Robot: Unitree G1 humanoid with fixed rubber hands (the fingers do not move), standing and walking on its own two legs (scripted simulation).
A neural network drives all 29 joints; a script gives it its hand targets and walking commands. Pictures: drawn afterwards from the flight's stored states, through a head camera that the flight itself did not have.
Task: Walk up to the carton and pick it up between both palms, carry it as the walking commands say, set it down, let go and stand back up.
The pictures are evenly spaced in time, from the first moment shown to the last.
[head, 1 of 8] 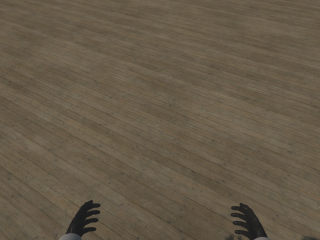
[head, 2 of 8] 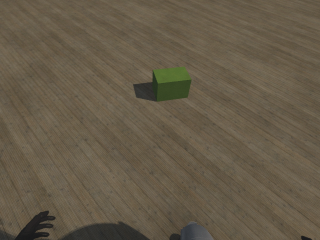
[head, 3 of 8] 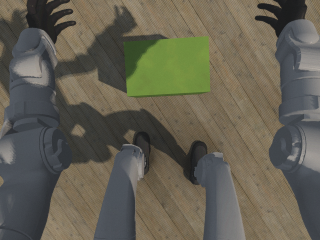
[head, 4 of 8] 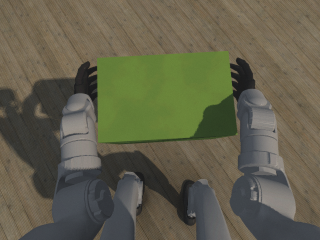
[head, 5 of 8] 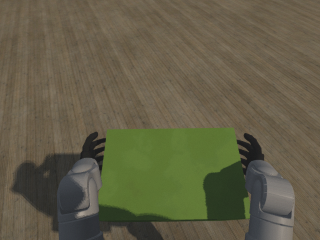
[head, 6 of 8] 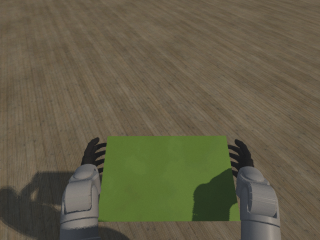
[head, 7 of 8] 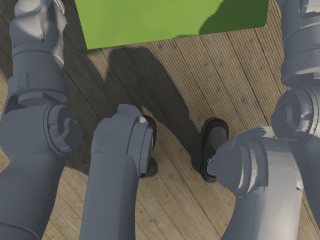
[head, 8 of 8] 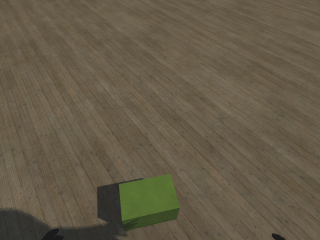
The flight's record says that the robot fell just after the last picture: no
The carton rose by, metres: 0.68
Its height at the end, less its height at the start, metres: +0.00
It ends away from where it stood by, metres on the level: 3.55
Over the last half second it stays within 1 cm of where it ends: yes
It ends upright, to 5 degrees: yes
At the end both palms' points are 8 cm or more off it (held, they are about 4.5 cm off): yes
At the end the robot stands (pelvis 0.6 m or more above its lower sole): yes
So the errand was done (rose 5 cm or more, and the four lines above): yes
